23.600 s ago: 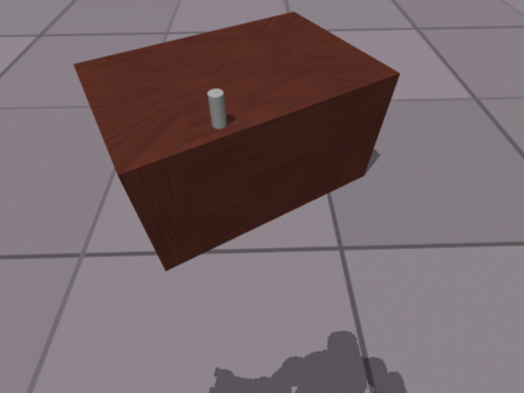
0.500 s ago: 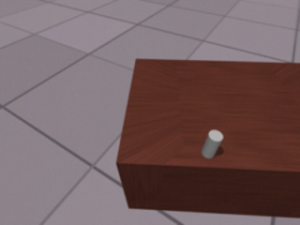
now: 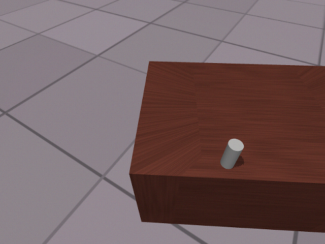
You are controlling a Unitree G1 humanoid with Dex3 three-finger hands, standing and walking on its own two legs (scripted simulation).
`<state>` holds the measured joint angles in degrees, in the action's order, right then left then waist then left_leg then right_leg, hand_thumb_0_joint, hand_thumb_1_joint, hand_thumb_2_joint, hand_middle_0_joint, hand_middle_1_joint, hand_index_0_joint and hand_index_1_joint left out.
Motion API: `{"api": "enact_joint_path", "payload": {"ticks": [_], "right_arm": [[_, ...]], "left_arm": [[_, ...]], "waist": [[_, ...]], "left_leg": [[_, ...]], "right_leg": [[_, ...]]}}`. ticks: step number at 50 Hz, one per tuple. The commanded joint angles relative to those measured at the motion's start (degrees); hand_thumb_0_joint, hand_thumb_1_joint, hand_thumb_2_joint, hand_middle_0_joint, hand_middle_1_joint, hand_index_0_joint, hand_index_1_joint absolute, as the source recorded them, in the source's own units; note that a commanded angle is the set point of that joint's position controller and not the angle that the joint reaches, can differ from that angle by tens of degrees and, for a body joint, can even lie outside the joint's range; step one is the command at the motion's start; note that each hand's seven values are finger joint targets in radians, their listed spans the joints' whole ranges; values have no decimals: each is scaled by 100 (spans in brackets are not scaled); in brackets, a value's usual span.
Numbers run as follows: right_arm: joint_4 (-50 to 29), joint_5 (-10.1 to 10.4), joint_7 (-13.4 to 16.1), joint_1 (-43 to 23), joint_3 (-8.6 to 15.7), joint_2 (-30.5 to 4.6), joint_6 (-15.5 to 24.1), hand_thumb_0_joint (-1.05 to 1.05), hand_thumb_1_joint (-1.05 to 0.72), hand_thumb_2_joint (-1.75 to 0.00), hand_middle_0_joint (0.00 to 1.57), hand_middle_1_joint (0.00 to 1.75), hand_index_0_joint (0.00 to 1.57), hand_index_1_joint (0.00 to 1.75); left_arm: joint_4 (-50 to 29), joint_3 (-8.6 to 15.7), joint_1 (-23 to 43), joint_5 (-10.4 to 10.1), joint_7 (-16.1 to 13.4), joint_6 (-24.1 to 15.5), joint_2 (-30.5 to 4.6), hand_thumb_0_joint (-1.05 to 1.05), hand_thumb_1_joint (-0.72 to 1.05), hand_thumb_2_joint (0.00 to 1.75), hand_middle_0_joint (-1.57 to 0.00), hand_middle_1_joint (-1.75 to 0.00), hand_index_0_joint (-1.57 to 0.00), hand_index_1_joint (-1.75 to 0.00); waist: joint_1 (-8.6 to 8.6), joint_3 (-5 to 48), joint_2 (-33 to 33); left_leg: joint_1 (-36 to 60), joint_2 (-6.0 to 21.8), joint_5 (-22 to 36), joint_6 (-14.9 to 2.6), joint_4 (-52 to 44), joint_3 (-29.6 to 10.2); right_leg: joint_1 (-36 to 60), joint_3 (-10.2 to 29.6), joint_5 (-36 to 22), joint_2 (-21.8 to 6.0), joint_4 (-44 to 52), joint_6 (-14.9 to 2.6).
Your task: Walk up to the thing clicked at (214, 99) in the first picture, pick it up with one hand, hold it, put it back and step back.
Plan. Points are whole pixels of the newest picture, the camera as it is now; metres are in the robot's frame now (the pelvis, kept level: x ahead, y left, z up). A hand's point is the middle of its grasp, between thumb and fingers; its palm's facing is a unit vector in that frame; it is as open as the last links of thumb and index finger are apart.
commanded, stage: home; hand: right
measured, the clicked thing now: (231, 154) +0.43 -0.22 -0.12
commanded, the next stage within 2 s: stand in 0.80 s
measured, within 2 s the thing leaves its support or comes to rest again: neither
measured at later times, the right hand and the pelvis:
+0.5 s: hand out of the picture +0.09 -0.26 -0.15, palm faces -0.05 +0.93 -0.36, open 17.4 cm; pelvis +0.02 +0.00 +0.00, yaw +0 degrees
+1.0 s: hand out of the picture +0.09 -0.26 -0.15, palm faces -0.05 +0.93 -0.35, open 17.0 cm; pelvis +0.03 +0.00 +0.00, yaw +1 degrees
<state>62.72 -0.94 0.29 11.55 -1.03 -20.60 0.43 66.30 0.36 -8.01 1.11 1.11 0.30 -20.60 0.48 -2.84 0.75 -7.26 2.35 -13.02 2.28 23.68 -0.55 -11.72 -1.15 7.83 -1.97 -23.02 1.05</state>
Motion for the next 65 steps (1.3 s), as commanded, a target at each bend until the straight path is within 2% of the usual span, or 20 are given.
{"api": "enact_joint_path", "payload": {"ticks": [1,4,5,8,12,16,19,23,27,28,32,36,45,47,48,51,55,59,63,65], "right_arm": [[-321,-2,93,-325,241,-1276,142,0,52,-7,5,6,5,6],[-276,12,82,-300,241,-1235,133,0,53,-6,5,5,5,5],[-260,15,86,-272,231,-1222,128,0,53,-6,5,5,5,5],[-223,18,76,-287,226,-1219,117,0,55,-5,5,5,5,5],[-214,20,84,-327,229,-1236,108,0,53,-6,5,5,5,5],[-194,16,88,-387,220,-1211,99,0,55,-5,5,5,5,5],[-182,13,94,-438,225,-1244,108,0,55,-5,5,5,5,5],[-185,19,92,-507,232,-1215,101,0,54,-5,5,5,5,5],[-186,16,95,-516,234,-1242,123,0,55,-5,5,5,5,5],[-176,21,93,-521,238,-1244,123,0,54,-5,5,5,5,5],[-174,14,97,-543,260,-1261,118,0,54,-6,5,5,5,5],[-156,13,94,-536,255,-1222,109,0,53,-6,5,5,5,5],[-191,7,71,-603,284,-1219,91,0,53,-6,5,5,5,5],[-175,13,60,-534,275,-1204,99,0,37,-22,20,21,20,21],[-181,7,59,-534,294,-1240,95,0,29,-30,20,29,20,29],[-184,9,58,-551,273,-1179,87,0,5,-54,20,30,20,30],[-191,10,57,-518,283,-1182,85,0,-27,-86,20,30,20,30],[-190,16,61,-561,279,-1227,106,0,-59,-90,20,30,20,30],[-181,22,63,-540,281,-1192,89,0,-90,-90,20,30,20,30],[-188,22,59,-530,284,-1206,91,0,-90,-90,20,30,20,30]], "left_arm": [[-326,188,300,-30,-92,-123,-1114,0,90,90,-20,-31,-20,-31],[-302,178,335,-26,-112,-145,-1154,0,90,90,-20,-31,-20,-30],[-308,176,355,-35,-116,-145,-1143,0,90,90,-20,-31,-20,-31],[-271,175,343,-53,-124,-152,-1148,0,90,90,-20,-31,-20,-31],[-264,184,351,-54,-133,-164,-1138,0,90,90,-20,-31,-20,-30],[-253,190,386,-58,-134,-142,-1132,0,90,90,-20,-31,-20,-30],[-269,185,405,-61,-131,-142,-1100,0,90,90,-20,-31,-20,-30],[-272,192,448,-54,-138,-144,-1088,0,90,90,-20,-31,-20,-30],[-302,201,478,-58,-131,-149,-1074,0,90,90,-20,-31,-20,-30],[-292,195,463,-61,-135,-147,-1070,0,90,90,-20,-31,-20,-30],[-314,215,548,-57,-139,-137,-1103,0,90,90,-20,-30,-20,-30],[-309,212,530,-42,-140,-139,-1095,0,90,90,-20,-30,-20,-30],[-302,249,544,-46,-134,-147,-1147,0,90,90,-20,-30,-20,-30],[-306,244,553,-66,-125,-155,-1145,0,90,90,-20,-30,-20,-30],[-330,251,556,-55,-133,-165,-1155,0,90,90,-20,-30,-20,-30],[-316,248,511,-54,-128,-159,-1139,0,90,90,-20,-30,-20,-30],[-335,257,510,-56,-127,-161,-1153,0,90,90,-20,-30,-20,-30],[-349,233,439,-55,-125,-171,-1114,0,90,90,-20,-30,-20,-30],[-329,242,440,-71,-135,-164,-1151,0,90,90,-20,-30,-20,-30],[-347,237,438,-61,-135,-167,-1135,0,90,90,-20,-30,-20,-30]], "waist": [[31,152,-231],[-12,249,-8],[-31,238,-27],[-30,191,-34],[-43,317,4],[-33,234,-59],[-13,290,-124],[-13,304,-84],[-12,411,-116],[-8,408,-129],[-25,465,-91],[-29,415,-69],[-18,293,-3],[-33,270,-29],[-29,315,-58],[-32,253,-109],[-47,339,-72],[-22,425,-161],[-31,376,-41],[-30,397,-85]], "left_leg": [[-701,497,-431,-339,-859,-554],[-388,455,4,-346,-660,-453],[-380,463,115,-350,-665,-448],[-342,445,163,-345,-651,-418],[-208,469,540,-330,-645,-394],[-237,482,424,-302,-710,-404],[-233,503,643,-292,-735,-404],[-190,501,634,-295,-727,-377],[-141,527,1041,-271,-741,-375],[-103,530,967,-267,-750,-394],[-43,549,1105,-251,-756,-381],[-77,510,933,-259,-767,-344],[-43,498,544,-283,-844,-369],[-87,476,540,-273,-841,-351],[-55,500,593,-286,-820,-369],[-131,480,423,-291,-849,-365],[-66,499,569,-287,-822,-358],[-18,535,798,-293,-808,-373],[33,517,790,-286,-812,-373],[-6,519,810,-285,-819,-364]], "right_leg": [[516,588,319,-433,402,-189],[409,623,337,-498,544,-198],[430,615,156,-495,530,-199],[443,613,146,-499,582,-182],[545,569,-362,-519,536,-169],[551,532,-151,-505,550,-157],[636,525,-451,-521,521,-161],[676,486,-478,-530,540,-148],[823,447,-827,-548,458,-146],[809,441,-710,-542,484,-139],[871,437,-830,-568,458,-167],[831,434,-825,-576,529,-162],[665,435,-269,-539,633,-181],[694,464,-296,-545,666,-175],[719,461,-294,-554,657,-190],[682,473,-271,-554,666,-185],[705,484,-376,-564,630,-202],[799,472,-723,-587,569,-198],[745,432,-612,-560,591,-183],[782,431,-652,-573,592,-187]]}}
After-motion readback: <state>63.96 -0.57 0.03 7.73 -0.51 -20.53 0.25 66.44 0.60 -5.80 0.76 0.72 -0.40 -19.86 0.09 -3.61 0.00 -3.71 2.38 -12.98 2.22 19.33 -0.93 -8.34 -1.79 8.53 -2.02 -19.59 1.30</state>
